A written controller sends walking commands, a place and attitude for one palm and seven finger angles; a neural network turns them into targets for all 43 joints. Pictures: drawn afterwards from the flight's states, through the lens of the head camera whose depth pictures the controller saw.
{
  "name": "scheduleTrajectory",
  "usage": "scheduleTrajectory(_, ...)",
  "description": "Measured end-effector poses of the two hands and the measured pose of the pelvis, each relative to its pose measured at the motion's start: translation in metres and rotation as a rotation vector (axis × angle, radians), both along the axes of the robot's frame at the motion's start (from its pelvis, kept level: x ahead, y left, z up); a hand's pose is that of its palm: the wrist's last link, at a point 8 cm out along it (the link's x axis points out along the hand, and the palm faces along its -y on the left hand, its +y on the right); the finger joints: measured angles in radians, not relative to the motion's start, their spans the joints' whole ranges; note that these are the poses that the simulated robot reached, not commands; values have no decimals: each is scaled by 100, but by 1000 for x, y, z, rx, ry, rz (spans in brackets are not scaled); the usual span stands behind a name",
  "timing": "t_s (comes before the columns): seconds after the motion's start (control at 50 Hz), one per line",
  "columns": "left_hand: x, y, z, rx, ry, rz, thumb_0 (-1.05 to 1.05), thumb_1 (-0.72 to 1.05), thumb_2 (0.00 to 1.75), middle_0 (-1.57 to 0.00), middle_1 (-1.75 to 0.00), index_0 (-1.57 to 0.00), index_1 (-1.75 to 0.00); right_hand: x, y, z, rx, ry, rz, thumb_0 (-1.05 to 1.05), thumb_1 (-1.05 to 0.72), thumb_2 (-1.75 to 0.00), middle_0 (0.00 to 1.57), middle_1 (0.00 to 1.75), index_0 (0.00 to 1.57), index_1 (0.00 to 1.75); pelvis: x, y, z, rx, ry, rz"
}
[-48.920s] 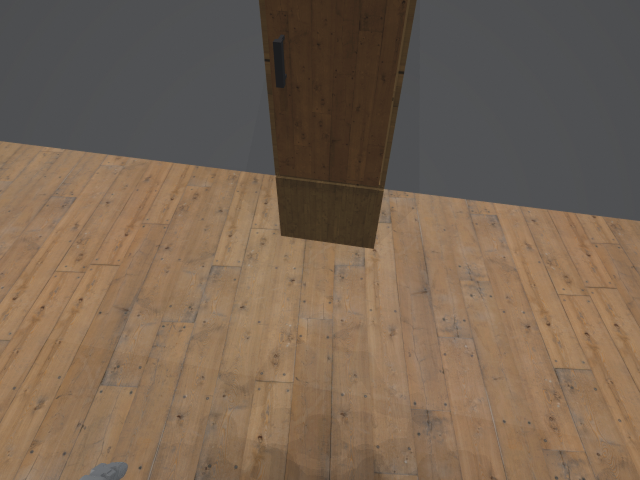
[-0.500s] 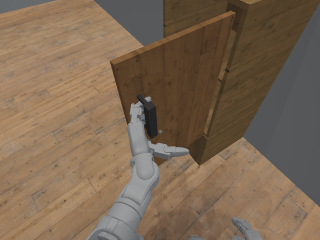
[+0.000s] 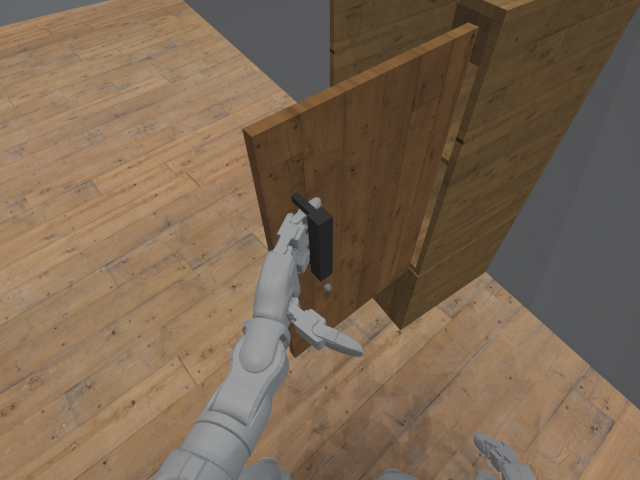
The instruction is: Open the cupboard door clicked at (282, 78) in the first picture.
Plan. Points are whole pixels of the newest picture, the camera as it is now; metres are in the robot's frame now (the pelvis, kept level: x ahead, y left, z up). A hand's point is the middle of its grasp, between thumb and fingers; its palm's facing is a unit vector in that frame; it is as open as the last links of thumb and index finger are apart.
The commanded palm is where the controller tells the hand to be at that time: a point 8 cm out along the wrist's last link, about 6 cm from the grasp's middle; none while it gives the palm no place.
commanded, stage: slide the hand sideways off the handle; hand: left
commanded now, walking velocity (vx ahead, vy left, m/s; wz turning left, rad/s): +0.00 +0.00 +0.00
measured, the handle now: (311, 237) +0.41 +0.02 +0.06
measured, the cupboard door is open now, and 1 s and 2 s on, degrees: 96 96 96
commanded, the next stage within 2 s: draw the hand back to the body in 0.84 s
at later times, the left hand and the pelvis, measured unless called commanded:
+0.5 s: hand (286, 322) +0.29 +0.05 +0.06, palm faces -0.16 -0.99 -0.01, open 16.3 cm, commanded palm +0.27 +0.11 +0.06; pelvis +0.02 -0.02 +0.00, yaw +1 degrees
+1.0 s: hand (254, 352) +0.25 +0.08 +0.06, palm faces -0.17 -0.99 -0.03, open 16.3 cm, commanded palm +0.24 +0.15 +0.07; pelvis +0.01 -0.02 -0.01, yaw +1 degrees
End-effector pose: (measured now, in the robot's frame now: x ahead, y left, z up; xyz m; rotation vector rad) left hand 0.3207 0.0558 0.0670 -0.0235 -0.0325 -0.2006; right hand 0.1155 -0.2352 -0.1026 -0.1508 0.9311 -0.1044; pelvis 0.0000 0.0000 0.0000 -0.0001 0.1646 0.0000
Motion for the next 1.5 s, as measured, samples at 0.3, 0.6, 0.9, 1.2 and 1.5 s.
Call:
scheduleTrajectory(0.3,-23,27,-1,28,5,33,-1,-50,30,-15,-30,-15,-30,32,3,9,22,-69,22,1,-90,-90,20,30,20,30,9,-8,2,6,-12,-4)
scheduleTrajectory(0.6,-52,54,-3,45,28,43,-1,-50,30,-15,-30,-15,-30,73,-6,20,1,-179,67,1,-90,-90,20,30,20,30,18,-19,-1,7,-10,17)
scheduleTrajectory(0.9,-80,82,0,51,35,56,-1,-50,30,-15,-30,-14,-30,69,-13,19,-15,-207,61,1,-90,-90,20,30,20,30,18,-22,-4,4,-6,26)
scheduleTrajectory(1.2,-85,107,32,78,-3,77,-1,-50,30,-16,-30,-15,-30,58,-2,30,-3,-250,33,1,-90,-90,20,30,20,30,16,-14,5,-3,-48,14)
scheduleTrajectory(1.5,-111,148,68,168,-9,165,-1,-44,33,-16,-30,-15,-30,80,9,60,-38,-345,75,1,-90,-90,20,30,20,30,21,-7,20,-11,-117,20)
